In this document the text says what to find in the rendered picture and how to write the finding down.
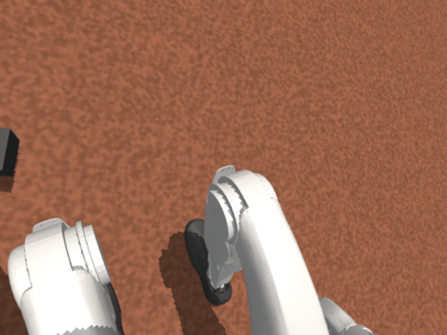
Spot right robot foot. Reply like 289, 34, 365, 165
184, 218, 232, 305

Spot cube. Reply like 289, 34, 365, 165
0, 128, 20, 177

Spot left robot foot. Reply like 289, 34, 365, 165
106, 283, 124, 335

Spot right robot hand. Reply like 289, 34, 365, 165
318, 296, 357, 335

